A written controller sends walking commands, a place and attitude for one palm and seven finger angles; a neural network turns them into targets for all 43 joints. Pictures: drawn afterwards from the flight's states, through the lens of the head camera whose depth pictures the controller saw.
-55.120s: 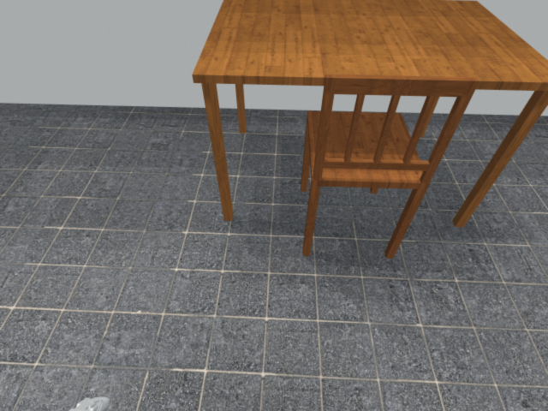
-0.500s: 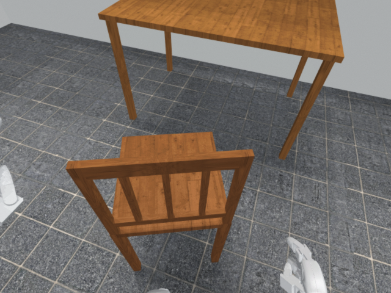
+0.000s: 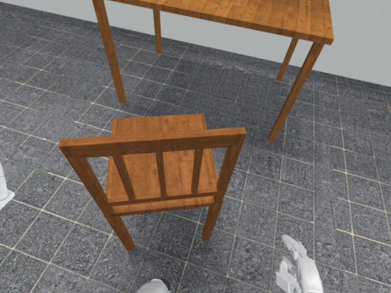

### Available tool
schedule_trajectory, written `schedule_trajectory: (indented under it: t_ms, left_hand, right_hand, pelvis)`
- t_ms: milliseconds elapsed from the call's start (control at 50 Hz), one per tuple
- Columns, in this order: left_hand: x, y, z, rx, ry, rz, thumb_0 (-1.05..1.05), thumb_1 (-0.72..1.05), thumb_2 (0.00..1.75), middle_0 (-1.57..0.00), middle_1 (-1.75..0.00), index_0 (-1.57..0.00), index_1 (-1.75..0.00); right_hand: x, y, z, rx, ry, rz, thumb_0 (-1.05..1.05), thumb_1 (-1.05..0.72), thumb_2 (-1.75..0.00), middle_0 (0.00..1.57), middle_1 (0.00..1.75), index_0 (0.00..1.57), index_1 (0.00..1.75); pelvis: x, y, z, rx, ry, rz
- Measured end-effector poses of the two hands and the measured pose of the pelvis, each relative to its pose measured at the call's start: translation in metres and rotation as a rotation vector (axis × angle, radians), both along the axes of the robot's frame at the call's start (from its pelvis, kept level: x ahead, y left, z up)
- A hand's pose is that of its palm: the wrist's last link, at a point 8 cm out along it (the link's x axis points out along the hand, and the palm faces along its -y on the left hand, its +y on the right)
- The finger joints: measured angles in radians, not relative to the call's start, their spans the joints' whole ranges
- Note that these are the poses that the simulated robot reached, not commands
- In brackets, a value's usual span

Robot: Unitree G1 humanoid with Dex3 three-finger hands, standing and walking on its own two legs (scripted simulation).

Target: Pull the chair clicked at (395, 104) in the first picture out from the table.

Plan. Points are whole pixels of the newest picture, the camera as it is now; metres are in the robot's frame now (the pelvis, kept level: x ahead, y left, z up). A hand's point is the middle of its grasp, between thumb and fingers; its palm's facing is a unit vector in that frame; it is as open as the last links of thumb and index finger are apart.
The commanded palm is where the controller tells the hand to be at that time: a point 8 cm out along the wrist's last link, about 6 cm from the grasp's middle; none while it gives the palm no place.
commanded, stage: step back with the hand held close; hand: left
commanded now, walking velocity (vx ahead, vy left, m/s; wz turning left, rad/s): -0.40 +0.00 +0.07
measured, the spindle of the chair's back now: (161, 174) +0.41 +0.12 -0.09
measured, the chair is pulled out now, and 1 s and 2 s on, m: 0.67 0.67 0.67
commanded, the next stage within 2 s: stop stepping back and stand still in 0.14 s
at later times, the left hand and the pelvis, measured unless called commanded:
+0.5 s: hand out of the picture +0.09 +0.23 +0.18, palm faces +0.36 -0.76 -0.54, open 7.4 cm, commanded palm +0.03 +0.27 +0.19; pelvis -0.10 -0.03 +0.00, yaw +1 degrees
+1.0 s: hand out of the picture +0.06 +0.25 +0.18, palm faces +0.47 -0.74 -0.47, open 7.4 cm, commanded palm +0.00 +0.28 +0.19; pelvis -0.12 -0.03 +0.01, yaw +3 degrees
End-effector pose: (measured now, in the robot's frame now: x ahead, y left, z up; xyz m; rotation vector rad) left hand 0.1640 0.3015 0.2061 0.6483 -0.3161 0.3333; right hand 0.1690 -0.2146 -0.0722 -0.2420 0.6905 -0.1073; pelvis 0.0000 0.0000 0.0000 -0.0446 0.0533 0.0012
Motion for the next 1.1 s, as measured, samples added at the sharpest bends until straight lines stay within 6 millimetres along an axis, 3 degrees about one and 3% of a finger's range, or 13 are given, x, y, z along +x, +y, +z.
schedule_trajectory:
  t_ms: [80, 140, 220, 300, 380, 480, 560, 720, 820, 920, 1000, 1060, 1100]
  left_hand:
    - [-0.011, -0.021, -0.004, -0.005, 0.048, -0.055, 0.01, 0.89, 0.9, -0.21, -0.3, -0.21, -0.3]
    - [-0.024, -0.031, -0.005, -0.013, 0.07, -0.078, 0.01, 0.89, 0.9, -0.21, -0.31, -0.21, -0.3]
    - [-0.034, -0.021, -0.009, -0.023, 0.067, -0.042, 0.01, 0.88, 0.9, -0.22, -0.31, -0.22, -0.3]
    - [-0.046, -0.009, -0.017, -0.056, 0.072, -0.003, 0.01, 0.88, 0.9, -0.22, -0.31, -0.22, -0.3]
    - [-0.07, -0.024, -0.015, -0.081, 0.094, -0.009, 0.01, 0.89, 0.9, -0.21, -0.3, -0.21, -0.3]
    - [-0.108, -0.039, -0.003, -0.027, 0.067, -0.02, 0.01, 0.89, 0.9, -0.21, -0.31, -0.21, -0.3]
    - [-0.13, -0.03, -0.004, -0.061, 0.033, 0.051, 0.01, 0.88, 0.9, -0.22, -0.31, -0.22, -0.3]
    - [-0.144, -0.01, -0.023, -0.161, -0.003, 0.112, 0.01, 0.89, 0.9, -0.21, -0.3, -0.21, -0.3]
    - [-0.152, -0.013, -0.011, -0.087, 0.015, 0.088, 0.01, 0.89, 0.9, -0.21, -0.3, -0.21, -0.3]
    - [-0.155, -0.015, -0.003, -0.061, 0.012, 0.102, 0.01, 0.89, 0.9, -0.21, -0.31, -0.21, -0.3]
    - [-0.152, -0.018, -0.009, -0.099, 0.034, 0.126, 0.01, 0.89, 0.9, -0.21, -0.3, -0.21, -0.3]
    - [-0.144, -0.022, -0.022, -0.12, 0.083, 0.125, 0.01, 0.89, 0.9, -0.21, -0.3, -0.21, -0.3]
    - [-0.131, -0.02, -0.067, -0.195, 0.247, 0.14, 0.0, 0.89, 0.9, -0.2, -0.3, -0.21, -0.3]
  right_hand:
    - [-0.014, -0.01, -0.007, 0.021, 0.011, 0.001, 0.01, -0.9, -0.9, 0.21, 0.3, 0.2, 0.3]
    - [-0.029, -0.023, -0.006, 0.019, 0.032, -0.049, 0.01, -0.9, -0.9, 0.21, 0.3, 0.2, 0.3]
    - [-0.045, -0.035, 0.0, -0.026, 0.046, -0.109, 0.01, -0.9, -0.9, 0.21, 0.3, 0.2, 0.3]
    - [-0.06, -0.037, 0.008, -0.04, 0.041, -0.11, 0.01, -0.91, -0.9, 0.2, 0.3, 0.2, 0.3]
    - [-0.08, -0.035, 0.016, -0.011, -0.007, -0.073, 0.01, -0.91, -0.9, 0.2, 0.3, 0.2, 0.3]
    - [-0.109, -0.038, 0.009, 0.016, -0.009, -0.056, 0.01, -0.91, -0.9, 0.2, 0.3, 0.2, 0.3]
    - [-0.138, -0.048, 0.0, 0.007, 0.05, -0.074, 0.01, -0.9, -0.9, 0.2, 0.3, 0.2, 0.3]
    - [-0.179, -0.053, 0.001, -0.051, 0.073, -0.114, 0.01, -0.91, -0.9, 0.2, 0.3, 0.2, 0.3]
    - [-0.181, -0.038, 0.003, 0.0, 0.053, -0.091, 0.01, -0.91, -0.9, 0.2, 0.3, 0.2, 0.3]
    - [-0.17, -0.028, -0.005, 0.035, 0.071, -0.045, 0.01, -0.9, -0.9, 0.2, 0.3, 0.2, 0.3]
    - [-0.156, -0.029, -0.005, 0.05, 0.058, -0.033, 0.01, -0.9, -0.9, 0.2, 0.3, 0.2, 0.3]
    - [-0.144, -0.033, -0.004, 0.052, 0.04, -0.014, 0.01, -0.9, -0.9, 0.2, 0.3, 0.2, 0.3]
    - [-0.138, -0.037, -0.013, 0.059, 0.072, 0.015, 0.01, -0.9, -0.9, 0.2, 0.3, 0.2, 0.3]
  pelvis:
    - [-0.021, -0.008, 0.0, -0.036, -0.02, 0.01]
    - [-0.026, -0.011, 0.002, -0.004, -0.019, 0.002]
    - [-0.031, -0.007, 0.002, 0.014, -0.003, 0.01]
    - [-0.053, -0.01, 0.004, 0.043, -0.011, 0.002]
    - [-0.074, -0.016, 0.008, 0.025, -0.031, 0.003]
    - [-0.097, -0.028, 0.005, 0.012, -0.068, 0.024]
    - [-0.107, -0.028, 0.006, 0.034, -0.069, 0.016]
    - [-0.126, -0.016, 0.005, 0.035, -0.078, 0.042]
    - [-0.126, -0.018, 0.009, 0.03, -0.062, 0.068]
    - [-0.127, -0.023, 0.009, 0.021, -0.062, 0.063]
    - [-0.123, -0.026, 0.011, 0.024, -0.059, 0.056]
    - [-0.121, -0.027, 0.011, 0.028, -0.052, 0.06]
    - [-0.123, -0.026, 0.008, 0.036, -0.041, 0.072]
